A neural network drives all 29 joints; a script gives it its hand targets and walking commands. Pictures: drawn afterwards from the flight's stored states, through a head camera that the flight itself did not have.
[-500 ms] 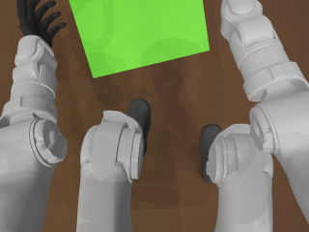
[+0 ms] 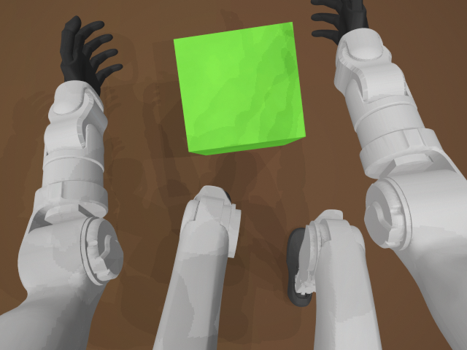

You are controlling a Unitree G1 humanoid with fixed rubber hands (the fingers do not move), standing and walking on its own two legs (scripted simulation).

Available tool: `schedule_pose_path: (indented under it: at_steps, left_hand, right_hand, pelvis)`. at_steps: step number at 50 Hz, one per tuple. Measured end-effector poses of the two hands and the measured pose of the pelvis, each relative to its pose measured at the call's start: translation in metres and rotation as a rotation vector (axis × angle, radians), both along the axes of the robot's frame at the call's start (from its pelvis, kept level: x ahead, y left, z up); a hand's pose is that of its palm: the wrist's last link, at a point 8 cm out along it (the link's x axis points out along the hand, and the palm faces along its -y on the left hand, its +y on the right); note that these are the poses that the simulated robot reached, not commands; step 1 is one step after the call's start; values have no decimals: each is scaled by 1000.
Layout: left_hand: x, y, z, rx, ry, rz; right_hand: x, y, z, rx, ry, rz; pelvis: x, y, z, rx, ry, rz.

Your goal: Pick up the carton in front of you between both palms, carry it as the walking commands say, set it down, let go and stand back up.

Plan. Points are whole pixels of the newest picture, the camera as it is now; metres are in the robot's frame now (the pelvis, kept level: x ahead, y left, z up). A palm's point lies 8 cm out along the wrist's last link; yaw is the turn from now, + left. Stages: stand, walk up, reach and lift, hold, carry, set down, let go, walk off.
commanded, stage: set down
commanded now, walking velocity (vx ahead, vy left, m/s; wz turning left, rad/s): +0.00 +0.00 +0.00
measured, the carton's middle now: (239, 102) +0.50 +0.11 -0.34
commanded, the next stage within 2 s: let go in 0.56 s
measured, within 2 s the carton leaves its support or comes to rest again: neither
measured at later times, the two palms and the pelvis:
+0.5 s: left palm out of the picture +0.44 +0.34 +0.04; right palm out of the picture +0.57 -0.04 +0.03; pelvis +0.03 +0.01 +0.13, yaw +1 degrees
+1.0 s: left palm out of the picture +0.35 +0.32 +0.15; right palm out of the picture +0.44 -0.09 +0.15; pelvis +0.08 +0.03 +0.25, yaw +2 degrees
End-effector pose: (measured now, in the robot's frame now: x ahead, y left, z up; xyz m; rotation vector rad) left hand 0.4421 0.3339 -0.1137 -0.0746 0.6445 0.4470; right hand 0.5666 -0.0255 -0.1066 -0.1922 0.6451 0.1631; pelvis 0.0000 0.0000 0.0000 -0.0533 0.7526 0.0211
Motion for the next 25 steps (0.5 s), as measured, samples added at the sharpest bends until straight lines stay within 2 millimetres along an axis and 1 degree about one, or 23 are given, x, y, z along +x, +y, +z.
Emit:
schedule_pose_path:
  at_steps: [6,11,19,25]
  left_hand:
    - [5,-2,31,12,-3,-10]
    - [4,1,60,14,-1,-12]
    - [2,6,112,4,-6,-15]
    - [3,5,149,1,-13,-26]
  right_hand:
    - [0,-8,25,4,-17,-3]
    - [-2,-9,49,2,-26,6]
    - [-2,-8,101,-2,-21,12]
    - [-1,-10,140,-2,-19,6]
  pelvis:
    - [6,0,24,2,36,-4]
    - [13,1,49,7,54,-7]
    - [25,3,94,8,58,4]
    - [33,6,128,3,47,14]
